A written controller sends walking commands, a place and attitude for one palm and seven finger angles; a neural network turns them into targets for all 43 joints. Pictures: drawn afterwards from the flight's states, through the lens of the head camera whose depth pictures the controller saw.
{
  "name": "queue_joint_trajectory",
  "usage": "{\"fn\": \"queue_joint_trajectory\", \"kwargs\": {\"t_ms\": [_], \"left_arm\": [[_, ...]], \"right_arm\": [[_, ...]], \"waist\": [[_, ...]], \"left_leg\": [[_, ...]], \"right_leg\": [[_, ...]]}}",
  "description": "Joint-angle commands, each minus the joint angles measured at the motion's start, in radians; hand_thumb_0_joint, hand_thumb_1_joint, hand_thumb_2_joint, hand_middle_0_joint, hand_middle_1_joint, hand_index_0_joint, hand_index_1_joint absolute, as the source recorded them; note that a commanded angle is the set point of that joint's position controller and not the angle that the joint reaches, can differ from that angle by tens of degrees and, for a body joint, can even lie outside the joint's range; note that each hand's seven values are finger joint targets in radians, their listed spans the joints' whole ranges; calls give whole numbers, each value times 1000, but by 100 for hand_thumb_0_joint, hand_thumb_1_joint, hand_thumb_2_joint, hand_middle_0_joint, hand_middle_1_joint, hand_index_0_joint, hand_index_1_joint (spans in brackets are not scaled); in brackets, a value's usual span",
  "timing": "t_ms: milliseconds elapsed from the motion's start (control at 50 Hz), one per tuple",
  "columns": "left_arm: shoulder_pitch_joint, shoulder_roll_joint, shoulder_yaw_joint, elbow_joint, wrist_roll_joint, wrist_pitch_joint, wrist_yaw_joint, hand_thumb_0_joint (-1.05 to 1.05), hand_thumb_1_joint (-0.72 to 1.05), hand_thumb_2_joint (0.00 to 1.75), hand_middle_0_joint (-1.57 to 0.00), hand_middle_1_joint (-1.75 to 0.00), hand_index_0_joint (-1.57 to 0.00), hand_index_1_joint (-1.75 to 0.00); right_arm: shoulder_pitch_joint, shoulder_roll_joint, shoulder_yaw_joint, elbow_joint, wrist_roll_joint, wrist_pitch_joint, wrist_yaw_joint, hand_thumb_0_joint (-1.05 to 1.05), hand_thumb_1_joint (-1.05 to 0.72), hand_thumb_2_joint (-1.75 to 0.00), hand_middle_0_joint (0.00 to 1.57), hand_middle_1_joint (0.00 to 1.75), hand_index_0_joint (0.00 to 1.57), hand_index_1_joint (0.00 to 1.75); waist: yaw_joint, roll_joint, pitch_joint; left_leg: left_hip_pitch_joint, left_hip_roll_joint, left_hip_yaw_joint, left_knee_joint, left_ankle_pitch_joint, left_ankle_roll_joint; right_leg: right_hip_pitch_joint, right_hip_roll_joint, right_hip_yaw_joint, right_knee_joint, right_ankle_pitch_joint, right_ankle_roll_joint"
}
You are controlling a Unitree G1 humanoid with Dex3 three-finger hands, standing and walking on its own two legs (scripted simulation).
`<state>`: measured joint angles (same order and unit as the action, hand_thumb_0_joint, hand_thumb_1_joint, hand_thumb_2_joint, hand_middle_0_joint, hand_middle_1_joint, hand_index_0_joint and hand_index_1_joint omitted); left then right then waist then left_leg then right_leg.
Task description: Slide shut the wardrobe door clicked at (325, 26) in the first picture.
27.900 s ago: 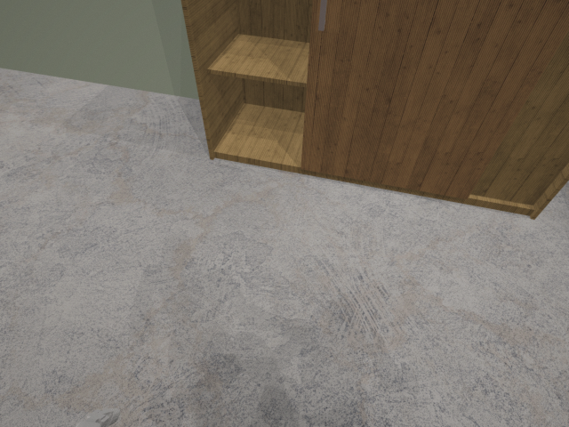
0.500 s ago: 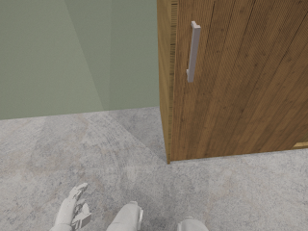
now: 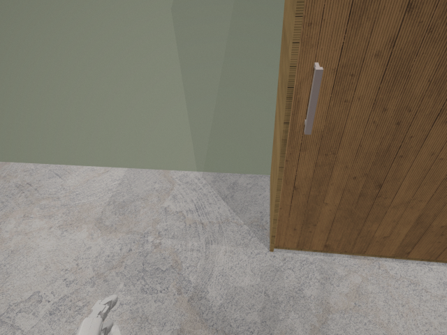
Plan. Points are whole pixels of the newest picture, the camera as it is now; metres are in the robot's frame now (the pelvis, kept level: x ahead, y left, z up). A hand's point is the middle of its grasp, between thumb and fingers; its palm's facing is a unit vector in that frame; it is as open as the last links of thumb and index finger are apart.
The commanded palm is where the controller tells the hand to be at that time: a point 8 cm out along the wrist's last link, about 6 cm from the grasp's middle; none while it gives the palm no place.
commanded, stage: stop stepping back and stand still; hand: right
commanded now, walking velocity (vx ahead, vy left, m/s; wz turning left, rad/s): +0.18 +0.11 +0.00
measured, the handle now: (312, 99) +0.73 -0.19 +0.10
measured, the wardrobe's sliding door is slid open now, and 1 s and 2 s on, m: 0.00 0.00 0.00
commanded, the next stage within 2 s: let the arm hang, fingers relaxed in 0.88 s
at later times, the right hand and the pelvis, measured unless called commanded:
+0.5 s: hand out of the picture +0.20 -0.28 +0.18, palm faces +0.44 +0.78 -0.45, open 7.4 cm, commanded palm +0.14 -0.32 +0.19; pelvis -0.01 -0.02 +0.00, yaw +1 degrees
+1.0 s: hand out of the picture +0.22 -0.31 +0.16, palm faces +0.37 +0.80 -0.48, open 7.4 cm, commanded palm none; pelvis +0.01 -0.05 +0.01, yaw +1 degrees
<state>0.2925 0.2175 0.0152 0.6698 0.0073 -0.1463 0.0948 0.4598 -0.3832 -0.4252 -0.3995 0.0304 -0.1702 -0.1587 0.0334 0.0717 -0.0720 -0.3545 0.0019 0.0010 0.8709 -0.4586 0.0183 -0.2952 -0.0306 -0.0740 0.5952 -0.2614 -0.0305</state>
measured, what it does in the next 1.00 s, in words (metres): shifts its weight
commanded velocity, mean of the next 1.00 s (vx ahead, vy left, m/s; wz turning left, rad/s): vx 0.02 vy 0.00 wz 0.00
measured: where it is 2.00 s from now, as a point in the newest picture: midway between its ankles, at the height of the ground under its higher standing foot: outside the picture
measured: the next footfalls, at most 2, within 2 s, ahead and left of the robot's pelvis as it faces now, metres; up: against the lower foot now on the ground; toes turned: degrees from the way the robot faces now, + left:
none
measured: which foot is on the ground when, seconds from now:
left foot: down 0.00-1.00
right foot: down 0.00-1.00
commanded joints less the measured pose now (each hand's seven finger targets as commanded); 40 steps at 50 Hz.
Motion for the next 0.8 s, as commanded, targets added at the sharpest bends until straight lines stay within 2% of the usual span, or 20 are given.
{"fn": "queue_joint_trajectory", "kwargs": {"t_ms": [0,40,60,80,100,120,140,160,200,220,260,300,340,420,440,480,500,560,640,780], "left_arm": [[-145,117,26,-171,9,-68,-24,0,90,90,-20,-30,-20,-30],[-137,128,33,-189,12,-43,-25,0,90,90,-20,-30,-20,-30],[-139,127,37,-191,17,-27,-24,0,90,90,-20,-30,-20,-30],[-130,114,44,-194,12,-9,-26,0,90,90,-20,-30,-20,-30],[-133,119,54,-209,-4,-7,-27,0,90,90,-20,-30,-20,-30],[-107,131,52,-182,12,-18,-30,0,90,90,-20,-30,-20,-30],[-99,92,35,-162,16,-25,-32,0,90,90,-20,-30,-20,-30],[-75,94,39,-148,12,-21,-29,0,90,90,-20,-30,-20,-30],[-122,96,29,-151,7,-21,-13,0,90,90,-20,-30,-20,-30],[-124,91,20,-139,11,-23,-9,0,90,90,-20,-30,-20,-30],[-112,104,14,-132,16,-40,3,0,90,90,-20,-30,-20,-30],[-131,138,22,-167,12,-54,0,0,90,90,-20,-30,-20,-30],[-135,101,25,-151,23,-67,-18,0,90,90,-20,-30,-20,-30],[-140,100,15,-173,6,-55,-46,0,90,90,-20,-30,-20,-30],[-144,97,19,-184,6,-44,-47,0,90,90,-20,-30,-20,-30],[-118,95,22,-195,13,-28,-46,0,90,90,-20,-30,-20,-30],[-95,82,25,-171,-4,-27,-49,0,90,90,-20,-30,-20,-30],[-115,87,19,-173,-6,-20,-34,0,90,90,-20,-30,-20,-30],[-153,105,14,-185,-3,-25,-16,0,90,90,-20,-30,-20,-30],[-144,114,25,-206,-3,-36,-24,0,90,90,-20,-30,-20,-30]], "right_arm": [[-42,-225,-114,-354,-26,-104,-11,0,-90,-90,20,30,20,30],[19,-198,-104,-307,-27,-87,-13,0,-90,-90,20,30,20,30],[47,-212,-124,-265,-31,-81,-15,0,-90,-90,20,30,20,30],[87,-215,-130,-200,-32,-67,-10,0,-90,-90,20,30,20,30],[5,-232,-134,-244,-13,-72,-2,0,-90,-90,20,30,20,30],[-91,-325,-224,-299,6,-109,1,0,-90,-90,20,30,20,30],[-72,-273,-199,-226,-1,-107,-4,0,-90,-90,20,30,20,30],[-48,-208,-145,-174,-5,-96,3,0,-90,-90,20,30,20,30],[-82,-175,-90,-187,-10,-89,9,0,-90,-90,20,30,20,30],[-112,-174,-77,-196,-14,-92,3,0,-90,-90,20,30,20,30],[-173,-180,-59,-238,-18,-100,-5,0,-90,-90,20,30,20,30],[-228,-198,-78,-331,-22,-120,-11,0,-90,-90,20,30,20,30],[-167,-235,-127,-318,-29,-124,-4,0,-90,-90,20,30,20,30],[39,-213,-139,-312,-30,-113,-4,0,-90,-90,20,30,20,30],[42,-213,-140,-288,-26,-110,0,0,-90,-90,20,30,20,30],[51,-231,-173,-230,-6,-107,0,0,-90,-90,20,30,20,30],[32,-208,-150,-192,2,-99,0,0,-90,-90,20,30,20,30],[13,-204,-140,-201,0,-98,-8,0,-90,-90,20,30,20,30],[-52,-184,-91,-258,-17,-113,-6,0,-90,-90,20,30,20,30],[14,-190,-112,-268,-18,-113,-8,0,-90,-90,20,30,20,30]], "waist": [[-41,-313,96],[-49,-343,38],[-61,-256,30],[-66,-1,64],[-51,180,64],[-13,118,43],[-16,91,-2],[-10,75,49],[-7,68,120],[-6,52,102],[4,-118,70],[-22,-418,84],[-19,-320,89],[-45,-245,23],[-38,-155,43],[-20,2,43],[-21,65,-4],[-15,34,13],[-36,-256,-12],[-47,-206,-28]], "left_leg": [[95,5,86,-68,10,11],[347,-46,161,-253,10,23],[435,-22,90,-354,-20,46],[370,121,-189,-535,-137,118],[265,342,-559,-699,-202,222],[148,347,-514,-689,-57,235],[108,350,-476,-690,-261,231],[-36,307,-404,-705,-365,194],[-217,265,-287,-657,-313,165],[-218,246,-211,-605,-273,152],[-166,137,-85,-389,-169,88],[-172,-40,63,1,-51,-17],[-94,3,0,108,-10,-17],[257,12,43,-351,152,-12],[265,53,-46,-448,159,18],[148,251,-336,-584,152,121],[121,274,-374,-602,101,138],[92,211,-205,-512,261,94],[133,27,15,-295,338,-24],[254,41,12,-365,381,-15]], "right_leg": [[-192,-248,259,-457,-406,-108],[-304,-166,135,-333,-462,-52],[-381,-123,98,-165,-436,-33],[-440,-15,7,181,-338,-3],[-469,38,17,496,-250,17],[-383,-15,66,607,-156,38],[-350,-33,88,579,-191,35],[-256,-43,85,530,-176,22],[-60,-67,61,307,-147,6],[29,-59,34,162,-135,-1],[139,-13,17,-109,-121,-2],[62,-283,467,-395,-254,-116],[-53,-291,497,-424,-244,-150],[-183,-160,159,-206,-77,-53],[-222,-91,99,-121,-128,-17],[-183,0,42,83,-79,24],[-122,8,51,144,-106,31],[11,-13,66,-48,12,18],[68,-154,232,-251,339,-5],[-23,-114,153,-230,218,9]]}}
